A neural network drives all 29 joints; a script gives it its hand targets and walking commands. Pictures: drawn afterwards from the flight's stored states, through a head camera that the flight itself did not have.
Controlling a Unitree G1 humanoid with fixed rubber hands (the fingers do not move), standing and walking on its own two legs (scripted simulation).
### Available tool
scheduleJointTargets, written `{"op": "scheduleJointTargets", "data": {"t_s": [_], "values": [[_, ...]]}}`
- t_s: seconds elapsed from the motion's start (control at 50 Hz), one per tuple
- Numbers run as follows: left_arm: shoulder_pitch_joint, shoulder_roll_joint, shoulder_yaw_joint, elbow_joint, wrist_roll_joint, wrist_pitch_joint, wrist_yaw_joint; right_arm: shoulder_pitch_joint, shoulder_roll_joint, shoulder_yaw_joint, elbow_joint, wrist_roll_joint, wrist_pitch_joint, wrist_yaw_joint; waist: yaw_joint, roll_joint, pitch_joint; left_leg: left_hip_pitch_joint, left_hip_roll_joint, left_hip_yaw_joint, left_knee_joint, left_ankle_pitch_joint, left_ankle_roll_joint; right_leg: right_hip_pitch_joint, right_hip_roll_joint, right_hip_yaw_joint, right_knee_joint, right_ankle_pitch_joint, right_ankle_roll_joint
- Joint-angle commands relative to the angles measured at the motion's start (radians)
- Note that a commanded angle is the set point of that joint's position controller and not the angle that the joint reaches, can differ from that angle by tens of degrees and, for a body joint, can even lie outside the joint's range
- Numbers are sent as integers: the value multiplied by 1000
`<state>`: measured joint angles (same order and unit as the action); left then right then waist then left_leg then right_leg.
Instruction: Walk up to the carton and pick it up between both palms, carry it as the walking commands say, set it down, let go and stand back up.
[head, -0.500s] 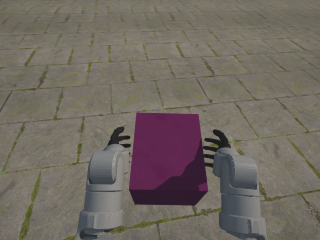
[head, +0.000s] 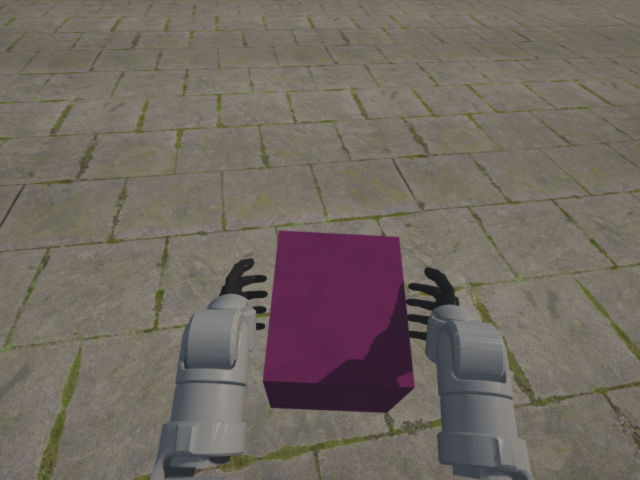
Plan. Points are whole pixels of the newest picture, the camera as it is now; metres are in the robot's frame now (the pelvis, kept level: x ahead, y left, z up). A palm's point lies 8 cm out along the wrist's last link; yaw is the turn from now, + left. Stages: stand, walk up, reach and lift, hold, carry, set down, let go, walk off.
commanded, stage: carry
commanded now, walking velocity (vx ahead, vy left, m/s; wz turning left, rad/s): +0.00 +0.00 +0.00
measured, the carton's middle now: (334, 323) +0.36 +0.00 -0.02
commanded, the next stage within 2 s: hold in 1.12 s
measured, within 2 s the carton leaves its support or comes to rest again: neither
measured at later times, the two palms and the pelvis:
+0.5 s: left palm (235, 315) +0.30 +0.13 +0.06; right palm (444, 333) +0.30 -0.14 +0.06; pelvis +0.00 +0.00 +0.00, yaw +0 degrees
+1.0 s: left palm (232, 324) +0.30 +0.14 +0.05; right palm (441, 338) +0.30 -0.13 +0.05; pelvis +0.00 +0.00 +0.00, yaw +0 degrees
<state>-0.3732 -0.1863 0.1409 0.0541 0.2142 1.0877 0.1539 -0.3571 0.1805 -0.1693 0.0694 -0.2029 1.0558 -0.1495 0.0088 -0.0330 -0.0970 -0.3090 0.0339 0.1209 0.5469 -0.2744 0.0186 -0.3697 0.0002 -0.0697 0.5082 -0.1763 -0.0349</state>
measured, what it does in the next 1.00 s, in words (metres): stands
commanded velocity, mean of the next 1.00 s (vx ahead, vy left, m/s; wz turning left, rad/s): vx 0.00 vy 0.00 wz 0.00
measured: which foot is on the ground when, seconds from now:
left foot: down 0.00-1.00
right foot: down 0.00-1.00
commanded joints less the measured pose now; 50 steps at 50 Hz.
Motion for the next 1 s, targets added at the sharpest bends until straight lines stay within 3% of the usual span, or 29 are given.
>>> {"op": "scheduleJointTargets", "data": {"t_s": [0.0,0.04,0.08,0.1,0.14,0.16,0.2,0.26,0.28,0.3,0.36,0.4,0.44,0.46,0.5,0.54,0.56,0.58,0.6,0.62,0.64,0.68,0.7,0.76,0.84,0.9,0.92,0.96,0.98], "values": [[-383,-978,-491,25,-343,-116,-279,-400,959,521,-10,359,-85,282,-10,77,-313,76,102,-112,-112,93,5,151,-138,129,-65,119,-24],[-321,-952,-432,155,-289,-154,-285,-346,908,450,99,284,-128,275,-11,75,-332,89,95,-102,-93,96,3,168,-154,141,-81,181,-31],[-351,-955,-451,114,-310,-174,-288,-398,921,486,38,308,-152,270,-12,67,-293,67,99,-111,-112,103,3,149,-144,128,-68,143,-15],[-348,-946,-454,95,-300,-185,-284,-379,911,474,49,303,-163,273,-10,122,-308,75,99,-109,-107,87,8,159,-151,138,-79,145,-18],[-301,-922,-403,190,-260,-215,-284,-368,885,448,117,271,-193,267,-10,93,-323,92,96,-104,-88,86,4,149,-152,142,-83,153,-24],[-295,-922,-419,145,-269,-230,-287,-390,890,480,52,282,-208,266,-13,52,-302,81,98,-105,-77,92,2,149,-152,138,-94,174,-11],[-342,-945,-474,40,-310,-230,-281,-390,898,515,-15,310,-205,267,-11,82,-310,64,96,-113,-101,65,6,155,-154,142,-89,139,-16],[-293,-899,-396,196,-231,-269,-279,-341,849,425,137,233,-246,267,-10,138,-262,68,108,-118,-120,129,13,134,-142,129,-67,107,-5],[-295,-911,-455,78,-281,-270,-274,-368,859,499,9,289,-242,267,-9,112,-273,76,106,-121,-129,103,13,115,-143,126,-65,77,-3],[-339,-906,-459,54,-283,-280,-273,-372,873,485,36,284,-251,263,-10,114,-303,79,107,-124,-130,91,10,146,-144,125,-61,80,-12],[-240,-897,-404,183,-231,-301,-278,-400,837,477,37,255,-281,259,-10,74,-285,60,98,-113,-104,54,2,145,-150,134,-91,75,-10],[-269,-872,-421,122,-252,-314,-272,-293,838,467,95,235,-281,255,-12,68,-273,80,100,-112,-96,121,9,134,-145,120,-69,141,-10],[-230,-884,-434,127,-253,-315,-273,-343,828,488,31,258,-293,254,-11,115,-294,73,93,-107,-105,96,9,156,-153,127,-64,130,-6],[-218,-862,-399,168,-227,-327,-277,-282,823,459,119,215,-297,256,-13,50,-285,68,99,-108,-86,83,10,164,-149,124,-80,142,-5],[-188,-867,-381,222,-200,-347,-276,-318,805,454,106,217,-319,264,-8,95,-304,77,93,-101,-99,58,10,157,-157,137,-93,93,-11],[-221,-885,-460,90,-260,-338,-269,-365,821,532,-41,282,-315,257,-9,97,-276,68,96,-121,-114,66,12,149,-150,122,-68,72,-11],[-222,-889,-454,97,-256,-345,-273,-327,828,518,6,253,-314,256,-12,58,-312,93,108,-120,-102,125,15,167,-142,111,-61,122,-3],[-193,-868,-427,143,-239,-339,-274,-306,808,492,51,237,-309,254,-11,92,-268,92,104,-113,-101,129,13,140,-144,112,-54,127,-4],[-249,-874,-460,60,-268,-338,-273,-312,833,518,14,263,-307,252,-11,82,-304,86,101,-109,-100,151,11,167,-144,112,-51,156,-9],[-215,-874,-458,92,-259,-339,-272,-301,815,518,1,254,-314,250,-11,70,-294,79,101,-110,-88,147,9,180,-147,111,-45,181,-10],[-166,-865,-415,188,-219,-342,-271,-301,769,473,46,219,-319,251,-12,132,-291,86,98,-113,-102,166,14,162,-148,113,-37,172,-1],[-194,-866,-412,177,-222,-363,-275,-324,779,480,38,218,-338,251,-12,68,-286,59,99,-101,-93,96,9,174,-149,120,-71,151,-5],[-246,-872,-449,93,-248,-360,-271,-344,822,508,7,253,-331,252,-13,86,-302,74,100,-103,-91,105,8,186,-155,118,-60,172,-10],[-194,-884,-452,110,-246,-359,-270,-339,811,522,-20,258,-332,253,-7,98,-283,81,96,-119,-120,60,21,157,-145,125,-65,90,-10],[-193,-865,-420,179,-213,-363,-273,-293,787,463,84,205,-334,253,-10,79,-275,68,98,-110,-114,87,12,157,-149,118,-67,106,-5],[-270,-884,-490,41,-274,-363,-269,-323,815,518,-23,259,-333,254,-4,118,-259,58,106,-125,-139,50,25,147,-134,109,-62,51,-2],[-168,-876,-493,67,-265,-348,-266,-261,804,529,-9,255,-319,250,-7,60,-268,84,111,-116,-112,144,23,164,-140,105,-52,127,-8],[-201,-864,-431,167,-219,-357,-271,-282,792,465,84,209,-326,254,-7,86,-257,58,103,-121,-133,58,18,158,-137,112,-62,54,-6],[-237,-878,-454,106,-244,-365,-271,-284,790,470,42,217,-335,255,-6,117,-266,81,105,-119,-130,90,24,149,-136,104,-58,72,-7]]}}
